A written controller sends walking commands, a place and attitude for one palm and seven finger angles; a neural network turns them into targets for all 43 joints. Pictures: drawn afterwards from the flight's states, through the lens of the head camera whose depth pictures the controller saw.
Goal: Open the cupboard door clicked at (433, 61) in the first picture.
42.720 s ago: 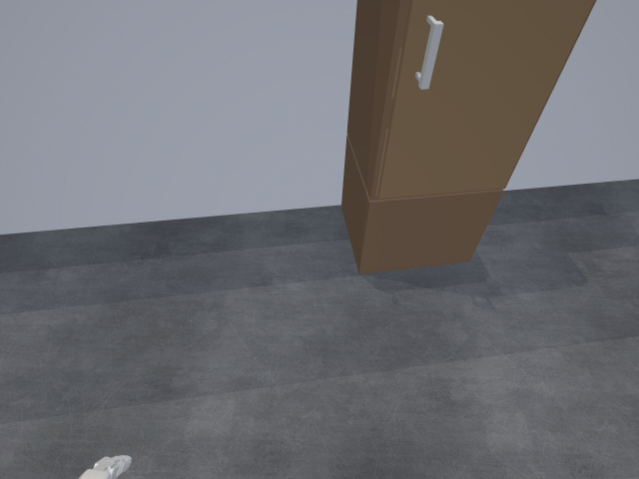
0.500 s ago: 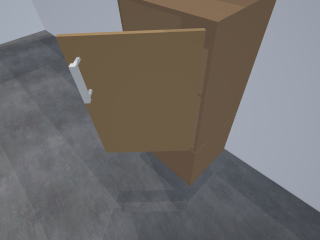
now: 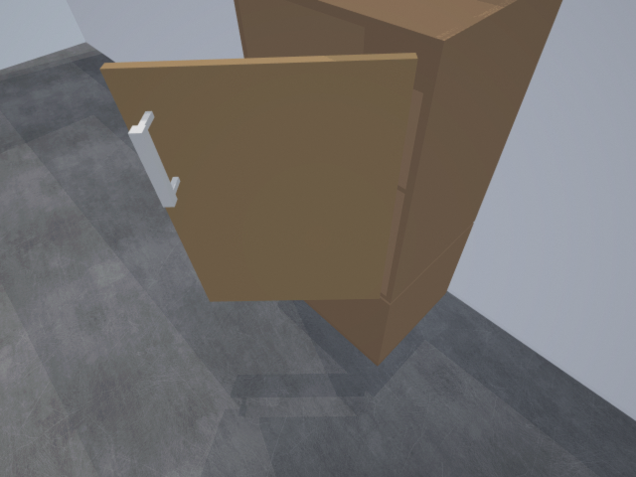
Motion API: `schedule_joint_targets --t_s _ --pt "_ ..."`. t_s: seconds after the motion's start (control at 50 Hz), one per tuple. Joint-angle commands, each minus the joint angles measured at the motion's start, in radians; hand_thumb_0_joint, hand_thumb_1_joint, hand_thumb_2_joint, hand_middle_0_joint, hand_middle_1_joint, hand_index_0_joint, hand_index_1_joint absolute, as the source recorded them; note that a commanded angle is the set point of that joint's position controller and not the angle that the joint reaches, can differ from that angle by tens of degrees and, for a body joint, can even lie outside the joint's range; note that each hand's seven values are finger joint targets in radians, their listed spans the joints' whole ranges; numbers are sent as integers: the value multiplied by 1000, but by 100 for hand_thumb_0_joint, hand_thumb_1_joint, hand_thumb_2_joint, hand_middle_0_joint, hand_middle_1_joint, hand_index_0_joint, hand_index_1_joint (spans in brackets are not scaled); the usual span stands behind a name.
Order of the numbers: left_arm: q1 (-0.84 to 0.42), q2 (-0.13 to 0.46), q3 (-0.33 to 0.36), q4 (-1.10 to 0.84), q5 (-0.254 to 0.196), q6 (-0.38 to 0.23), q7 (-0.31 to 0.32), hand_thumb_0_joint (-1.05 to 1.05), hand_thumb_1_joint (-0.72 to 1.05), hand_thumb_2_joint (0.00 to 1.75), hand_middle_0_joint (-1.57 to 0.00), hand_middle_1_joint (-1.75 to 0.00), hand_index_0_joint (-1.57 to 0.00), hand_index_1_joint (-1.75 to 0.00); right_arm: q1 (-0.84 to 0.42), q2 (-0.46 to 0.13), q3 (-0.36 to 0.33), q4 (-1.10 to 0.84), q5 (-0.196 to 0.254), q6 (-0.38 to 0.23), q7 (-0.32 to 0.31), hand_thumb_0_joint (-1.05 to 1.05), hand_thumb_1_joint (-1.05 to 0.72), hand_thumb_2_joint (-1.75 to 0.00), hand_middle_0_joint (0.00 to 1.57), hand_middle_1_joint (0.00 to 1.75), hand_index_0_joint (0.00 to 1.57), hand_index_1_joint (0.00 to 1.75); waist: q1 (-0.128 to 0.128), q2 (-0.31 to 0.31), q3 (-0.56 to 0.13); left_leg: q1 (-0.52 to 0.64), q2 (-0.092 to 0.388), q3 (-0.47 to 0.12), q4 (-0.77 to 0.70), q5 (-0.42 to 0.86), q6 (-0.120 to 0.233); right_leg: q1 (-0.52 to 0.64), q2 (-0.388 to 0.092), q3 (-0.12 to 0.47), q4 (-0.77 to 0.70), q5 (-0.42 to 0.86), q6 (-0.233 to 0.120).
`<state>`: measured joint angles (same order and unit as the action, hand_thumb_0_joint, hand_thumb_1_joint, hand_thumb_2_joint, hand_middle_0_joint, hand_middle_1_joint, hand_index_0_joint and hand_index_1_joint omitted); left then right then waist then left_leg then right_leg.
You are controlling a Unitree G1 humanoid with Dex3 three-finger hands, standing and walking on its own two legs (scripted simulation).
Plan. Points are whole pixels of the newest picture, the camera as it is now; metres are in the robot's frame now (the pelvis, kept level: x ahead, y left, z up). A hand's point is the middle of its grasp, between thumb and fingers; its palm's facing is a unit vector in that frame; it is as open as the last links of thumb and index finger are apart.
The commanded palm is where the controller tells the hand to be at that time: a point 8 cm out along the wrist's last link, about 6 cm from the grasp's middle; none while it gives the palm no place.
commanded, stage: shuffle to correct the standing spot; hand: left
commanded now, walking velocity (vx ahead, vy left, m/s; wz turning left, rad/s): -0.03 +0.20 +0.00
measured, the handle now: (158, 161) +0.53 +0.28 +0.11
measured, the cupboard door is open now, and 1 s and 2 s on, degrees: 46 46 46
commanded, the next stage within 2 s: come to a stop and stand still in 0.22 s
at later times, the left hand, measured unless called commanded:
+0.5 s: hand out of the picture +0.03 +0.23 -0.18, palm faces +0.04 -0.97 -0.25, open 7.4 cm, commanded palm none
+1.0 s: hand out of the picture +0.00 +0.19 -0.17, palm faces -0.01 -0.97 -0.24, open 7.3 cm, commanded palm none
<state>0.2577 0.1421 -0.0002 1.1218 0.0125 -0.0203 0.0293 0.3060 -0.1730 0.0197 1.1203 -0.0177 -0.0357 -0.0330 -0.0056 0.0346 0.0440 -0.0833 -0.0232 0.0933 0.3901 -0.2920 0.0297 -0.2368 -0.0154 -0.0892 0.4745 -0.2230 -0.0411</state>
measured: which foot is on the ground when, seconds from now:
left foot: down 0.00-1.00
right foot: down 0.00-0.38, up 0.40-0.66, down 0.68-1.00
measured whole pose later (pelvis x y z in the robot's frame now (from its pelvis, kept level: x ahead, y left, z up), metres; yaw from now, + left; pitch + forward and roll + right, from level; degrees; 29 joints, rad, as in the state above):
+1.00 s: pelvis -0.02 +0.01 +0.00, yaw +0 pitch -2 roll +0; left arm 0.28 0.14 -0.02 1.10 0.01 -0.02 0.04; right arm 0.28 -0.18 0.01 1.07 -0.02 -0.02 -0.03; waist -0.02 0.06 0.02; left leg -0.13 -0.02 0.11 0.48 -0.32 0.05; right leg -0.18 0.01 -0.04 0.52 -0.31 -0.03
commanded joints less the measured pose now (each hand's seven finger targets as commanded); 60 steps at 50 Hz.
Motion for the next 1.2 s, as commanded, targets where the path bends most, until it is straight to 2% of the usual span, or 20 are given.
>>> schedule_joint_targets --t_s 0.0,0.14,0.22,0.3,0.34,0.36,0.4,0.46,0.56,0.6,0.64,0.68,0.7,0.72,0.76,0.78,0.86,0.92,1.04,1.18 --pt "57 127 22 -48 -4 -16 17 0 90 90 -20 -30 -20 -30 73 -61 -16 -30 3 11 -1 0 -90 -90 20 30 20 30 8 -31 -6 -111 113 -91 -39 162 -6 89 -162 193 -47 280 -45" --pt "41 195 56 -80 5 2 24 0 90 90 -20 -30 -20 -30 60 -61 -34 -66 2 44 5 0 -90 -90 20 30 20 30 12 -140 -25 -161 65 -46 70 7 -31 75 -289 317 -102 227 -109" --pt "27 214 76 -102 12 12 28 0 90 90 -20 -30 -20 -30 49 -61 -46 -81 0 49 9 0 -90 -90 20 30 20 30 17 -165 -24 -168 55 -39 82 -28 -34 41 -320 331 -86 229 -124" --pt "-18 201 85 -137 11 28 24 0 90 90 -20 -30 -20 -30 67 -74 -56 -94 -3 46 14 0 -90 -90 20 30 20 30 5 -67 -30 -96 84 -65 0 85 -15 -49 -232 228 20 134 -72" --pt "-39 131 64 -154 8 42 17 0 90 90 -20 -30 -20 -30 45 -108 -60 -109 -7 35 9 0 -90 -90 20 30 20 30 10 130 -14 -88 219 -216 -91 295 50 -104 -78 66 163 -45 2" --pt "-50 104 53 -158 12 48 20 0 90 90 -20 -30 -20 -30 33 -96 -57 -113 -5 30 3 0 -90 -90 20 30 20 30 10 142 -1 -73 268 -263 -123 427 90 -139 -39 38 248 -205 24" --pt "-43 91 46 -147 8 57 23 0 90 90 -20 -30 -20 -30 34 -92 -51 -116 -6 20 -10 0 -90 -90 20 30 20 30 11 62 4 -53 292 -292 -127 520 120 -181 -39 96 379 -270 27" --pt "-26 71 41 -123 11 50 11 0 90 90 -20 -30 -20 -30 5 -90 -49 -111 -10 11 -16 0 -90 -90 20 30 20 30 22 -13 22 -35 274 -255 -117 492 141 -185 -47 105 387 -209 30" --pt "-51 51 30 -117 3 36 5 0 90 90 -20 -30 -20 -30 57 -80 -46 -66 -12 1 -22 0 -90 -90 20 30 20 30 -8 4 33 52 271 -234 -75 663 136 -139 -39 75 201 -202 38" --pt "-26 53 31 -107 -1 31 7 0 90 90 -20 -30 -20 -30 62 -87 -48 -54 -10 3 -22 0 -90 -90 20 30 20 30 -3 14 -6 71 261 -218 -34 704 122 -73 -35 74 88 -142 34" --pt "16 59 31 -87 -1 20 9 0 90 90 -20 -30 -20 -30 48 -82 -48 -50 -1 3 -21 0 -90 -90 20 30 20 30 8 -3 -36 37 207 -187 8 626 72 32 -42 105 -51 55 22" --pt "43 91 29 -70 -4 9 15 0 90 90 -20 -30 -20 -30 38 -58 -40 -49 5 -2 -17 0 -90 -90 20 30 20 30 6 -29 -36 -50 140 -140 2 444 23 121 -108 178 -34 321 -9" --pt "123 130 21 -42 12 -1 47 0 90 90 -20 -30 -20 -30 -23 -124 -47 -118 20 -7 -9 0 -90 -90 20 30 20 30 27 -153 -44 -56 164 -121 135 605 -11 62 -113 144 -17 515 29" --pt "72 117 15 -77 -5 -6 45 0 90 90 -20 -30 -20 -30 46 -109 -42 -119 8 0 1 0 -90 -90 20 30 20 30 -11 -129 -136 -74 139 -132 83 317 -9 126 -104 141 19 228 -2" --pt "43 97 4 -89 -5 -14 30 0 90 90 -20 -30 -20 -30 33 -83 -30 -100 -6 -6 5 0 -90 -90 20 30 20 30 0 69 -102 -87 145 -136 54 340 16 84 -82 141 22 148 -16" --pt "52 103 4 -90 -8 -18 25 0 90 90 -20 -30 -20 -30 36 -73 -27 -101 -6 -5 4 0 -90 -90 20 30 20 30 -3 106 -86 -78 140 -136 50 360 19 75 -77 150 21 170 -26" --pt "41 101 -4 -74 -6 -22 19 0 90 90 -20 -30 -20 -30 41 -60 -21 -96 -1 2 -1 0 -90 -90 20 30 20 30 -13 -17 1 -90 135 -129 34 287 20 36 -84 168 -12 240 -30" --pt "43 102 -9 -73 -7 -18 17 0 90 90 -20 -30 -20 -30 42 -72 -19 -88 2 8 3 0 -90 -90 20 30 20 30 -18 -89 49 -108 123 -127 -6 114 16 12 -88 195 -56 139 -29" --pt "60 116 -9 -70 -6 -18 12 0 90 90 -20 -30 -20 -30 28 -77 -14 -67 3 11 11 0 -90 -90 20 30 20 30 -12 -92 80 -106 107 -114 -34 35 13 -25 -91 227 -128 -27 -27" --pt "76 124 -5 -61 -7 -26 12 0 90 90 -20 -30 -20 -30 29 -76 -13 -37 5 4 8 0 -90 -90 20 30 20 30 -8 -57 13 -72 115 -105 -31 109 7 36 -96 220 -120 122 -25"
